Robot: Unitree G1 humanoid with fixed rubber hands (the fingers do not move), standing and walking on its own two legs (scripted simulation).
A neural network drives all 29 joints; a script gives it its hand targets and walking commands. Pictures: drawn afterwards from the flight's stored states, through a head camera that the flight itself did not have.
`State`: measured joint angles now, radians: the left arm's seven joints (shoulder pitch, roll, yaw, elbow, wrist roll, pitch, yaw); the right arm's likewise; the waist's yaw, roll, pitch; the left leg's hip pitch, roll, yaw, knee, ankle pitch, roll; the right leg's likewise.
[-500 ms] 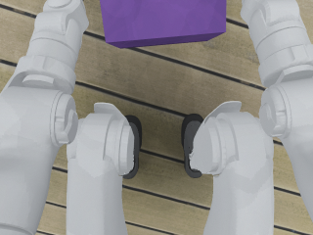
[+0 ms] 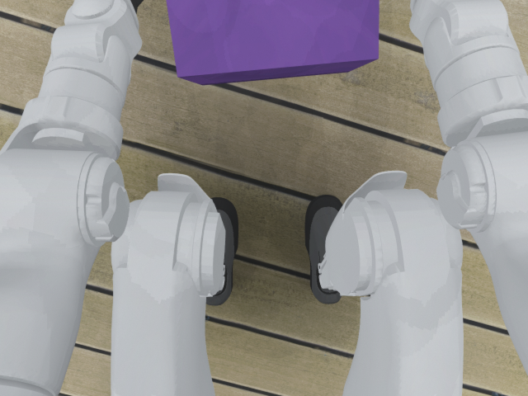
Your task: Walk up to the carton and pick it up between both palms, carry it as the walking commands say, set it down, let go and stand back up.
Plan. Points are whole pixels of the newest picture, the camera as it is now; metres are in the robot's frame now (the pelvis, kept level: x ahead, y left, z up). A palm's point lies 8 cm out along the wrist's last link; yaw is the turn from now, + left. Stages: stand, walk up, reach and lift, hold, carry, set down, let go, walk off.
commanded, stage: set down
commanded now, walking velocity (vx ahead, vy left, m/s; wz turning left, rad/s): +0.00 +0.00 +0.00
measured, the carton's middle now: out of the picture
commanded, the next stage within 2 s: none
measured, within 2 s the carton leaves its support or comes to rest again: neither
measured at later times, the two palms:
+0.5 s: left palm out of the picture +0.53 +0.17 -0.16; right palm out of the picture +0.54 -0.17 -0.16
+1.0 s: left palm out of the picture +0.54 +0.20 -0.17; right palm out of the picture +0.55 -0.21 -0.17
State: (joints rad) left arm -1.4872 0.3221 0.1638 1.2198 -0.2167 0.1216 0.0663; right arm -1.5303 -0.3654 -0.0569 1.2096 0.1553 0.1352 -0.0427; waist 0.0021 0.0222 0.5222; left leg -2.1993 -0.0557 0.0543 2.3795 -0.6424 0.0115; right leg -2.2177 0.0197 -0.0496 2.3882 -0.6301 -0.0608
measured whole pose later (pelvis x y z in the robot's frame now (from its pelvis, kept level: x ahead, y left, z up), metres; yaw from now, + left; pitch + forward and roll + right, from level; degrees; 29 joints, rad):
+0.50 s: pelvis +0.00 +0.00 +0.00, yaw +0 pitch +27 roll +1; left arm -1.49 0.32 0.15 1.23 -0.21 0.08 0.07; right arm -1.52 -0.38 -0.06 1.22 0.16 0.09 -0.03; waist 0.01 0.03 0.52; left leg -2.20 -0.05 0.06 2.38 -0.65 0.01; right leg -2.22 0.02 -0.05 2.39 -0.64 -0.05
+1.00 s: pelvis +0.01 +0.00 +0.00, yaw +0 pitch +29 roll +1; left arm -1.42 0.39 0.08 1.09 -0.31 0.09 0.12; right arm -1.44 -0.49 -0.03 1.10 0.24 0.08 -0.05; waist 0.01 0.03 0.52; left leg -2.22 -0.03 0.08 2.38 -0.66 0.05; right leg -2.23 0.00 -0.05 2.39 -0.66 -0.05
